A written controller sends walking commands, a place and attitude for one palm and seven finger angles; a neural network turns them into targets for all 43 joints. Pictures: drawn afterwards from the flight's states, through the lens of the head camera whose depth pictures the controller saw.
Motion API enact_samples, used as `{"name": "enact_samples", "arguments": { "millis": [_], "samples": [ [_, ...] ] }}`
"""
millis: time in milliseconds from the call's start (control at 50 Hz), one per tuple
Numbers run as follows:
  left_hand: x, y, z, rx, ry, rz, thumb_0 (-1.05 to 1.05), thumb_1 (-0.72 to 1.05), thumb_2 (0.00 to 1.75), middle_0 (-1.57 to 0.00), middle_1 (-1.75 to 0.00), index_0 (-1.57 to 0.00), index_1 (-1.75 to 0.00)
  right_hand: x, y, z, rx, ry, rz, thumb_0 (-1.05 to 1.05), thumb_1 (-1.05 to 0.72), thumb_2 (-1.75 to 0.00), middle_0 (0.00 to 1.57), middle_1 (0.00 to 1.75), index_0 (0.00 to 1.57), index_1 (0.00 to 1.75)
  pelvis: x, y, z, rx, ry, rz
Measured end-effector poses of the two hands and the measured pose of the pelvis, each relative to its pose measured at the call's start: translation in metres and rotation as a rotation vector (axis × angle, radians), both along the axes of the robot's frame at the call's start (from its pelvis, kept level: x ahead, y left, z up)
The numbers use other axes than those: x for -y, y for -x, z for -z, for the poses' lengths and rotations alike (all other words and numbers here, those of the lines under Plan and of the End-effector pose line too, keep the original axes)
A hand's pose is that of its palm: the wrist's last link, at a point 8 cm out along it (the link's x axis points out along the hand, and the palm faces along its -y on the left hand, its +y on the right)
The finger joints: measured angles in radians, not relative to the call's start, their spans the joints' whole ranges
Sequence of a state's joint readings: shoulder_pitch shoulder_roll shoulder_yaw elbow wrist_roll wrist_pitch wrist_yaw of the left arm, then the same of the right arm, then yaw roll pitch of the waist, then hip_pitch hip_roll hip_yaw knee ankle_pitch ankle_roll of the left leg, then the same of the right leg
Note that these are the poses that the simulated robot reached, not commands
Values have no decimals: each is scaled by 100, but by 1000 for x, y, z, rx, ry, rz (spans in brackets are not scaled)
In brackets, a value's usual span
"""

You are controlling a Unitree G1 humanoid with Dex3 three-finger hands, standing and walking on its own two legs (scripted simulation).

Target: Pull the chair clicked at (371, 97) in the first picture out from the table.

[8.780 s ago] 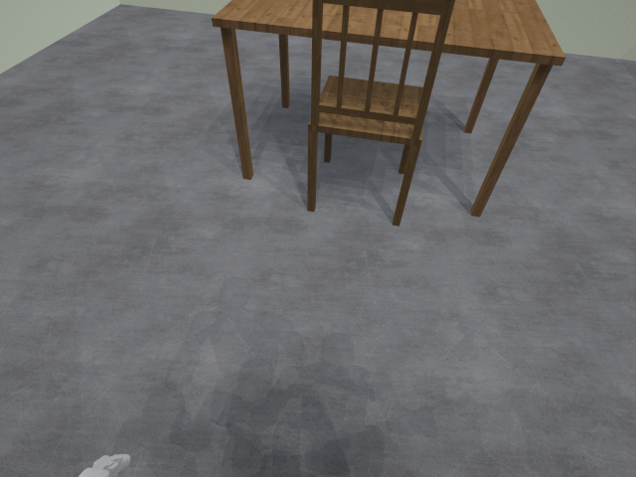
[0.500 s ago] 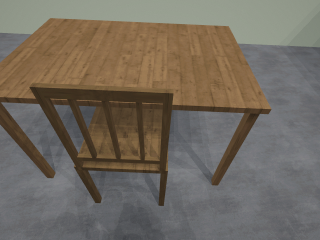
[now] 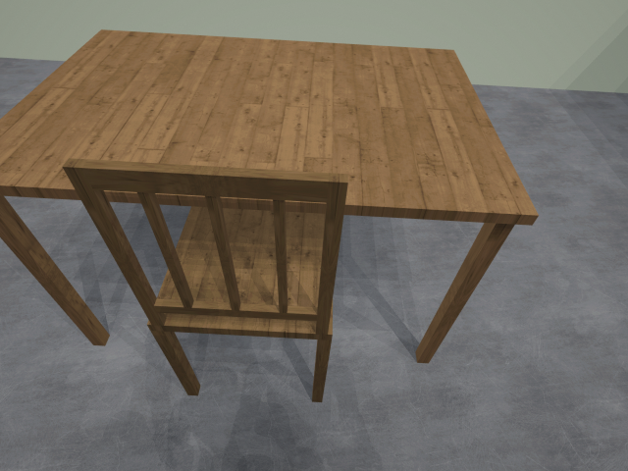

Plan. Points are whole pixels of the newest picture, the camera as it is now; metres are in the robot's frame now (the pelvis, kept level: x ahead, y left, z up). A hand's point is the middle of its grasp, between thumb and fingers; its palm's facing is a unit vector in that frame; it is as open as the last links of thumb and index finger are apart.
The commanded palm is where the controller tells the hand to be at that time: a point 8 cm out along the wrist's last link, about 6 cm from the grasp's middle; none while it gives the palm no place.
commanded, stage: look again from close up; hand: left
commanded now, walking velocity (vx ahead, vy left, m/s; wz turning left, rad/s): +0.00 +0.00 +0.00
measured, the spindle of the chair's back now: (226, 259) +0.47 +0.20 -0.08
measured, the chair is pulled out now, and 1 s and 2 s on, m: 0.00 0.00 0.00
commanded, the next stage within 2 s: shuffle to correct the standing spot in 0.16 s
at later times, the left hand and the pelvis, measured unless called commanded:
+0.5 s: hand out of the picture -0.02 +0.15 -0.18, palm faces +0.03 -0.99 -0.13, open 7.4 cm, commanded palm none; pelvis +0.01 +0.00 +0.00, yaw +0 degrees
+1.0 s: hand out of the picture +0.03 +0.10 -0.21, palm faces +0.04 -0.99 -0.10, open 7.4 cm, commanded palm none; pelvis +0.06 -0.06 -0.02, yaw -1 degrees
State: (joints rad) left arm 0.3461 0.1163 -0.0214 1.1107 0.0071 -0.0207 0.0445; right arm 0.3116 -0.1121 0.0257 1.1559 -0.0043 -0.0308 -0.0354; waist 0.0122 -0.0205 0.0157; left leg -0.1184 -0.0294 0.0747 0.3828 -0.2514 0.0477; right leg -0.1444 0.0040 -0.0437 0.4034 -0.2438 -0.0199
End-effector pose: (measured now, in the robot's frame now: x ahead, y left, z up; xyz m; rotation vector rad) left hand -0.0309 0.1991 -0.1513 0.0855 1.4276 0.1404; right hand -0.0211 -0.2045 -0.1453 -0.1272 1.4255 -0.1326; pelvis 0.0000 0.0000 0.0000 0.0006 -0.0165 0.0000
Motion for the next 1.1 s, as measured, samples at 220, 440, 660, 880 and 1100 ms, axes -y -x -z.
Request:
{"name": "enact_samples", "arguments": {
  "millis": [220,440,660,880,1100],
  "samples": [
    [-3,-1,1,0,3,0,0,91,90,-20,-29,-20,-29,-4,0,0,0,1,3,0,-91,-89,20,30,20,30,-3,-1,0,1,1,0],
    [-2,-1,4,-28,13,7,0,91,90,-20,-29,-19,-29,-5,3,1,-14,4,26,0,-91,-89,20,30,20,30,-2,-6,2,0,-5,5],
    [15,-22,4,-64,-16,-2,0,91,90,-20,-29,-19,-29,30,6,8,-110,25,53,0,-91,-89,20,30,20,30,26,-29,10,-40,-11,-5],
    [49,-36,17,-54,13,-45,0,91,90,-20,-29,-20,-29,77,-77,0,-2,110,-11,1,-91,-89,20,30,20,30,53,-50,13,-19,8,-21],
    [47,-96,22,44,10,6,1,91,90,-20,-29,-20,-29,91,-121,-9,139,123,-43,0,-91,-89,20,30,20,30,70,-56,13,-6,7,-7]
  ]
}}
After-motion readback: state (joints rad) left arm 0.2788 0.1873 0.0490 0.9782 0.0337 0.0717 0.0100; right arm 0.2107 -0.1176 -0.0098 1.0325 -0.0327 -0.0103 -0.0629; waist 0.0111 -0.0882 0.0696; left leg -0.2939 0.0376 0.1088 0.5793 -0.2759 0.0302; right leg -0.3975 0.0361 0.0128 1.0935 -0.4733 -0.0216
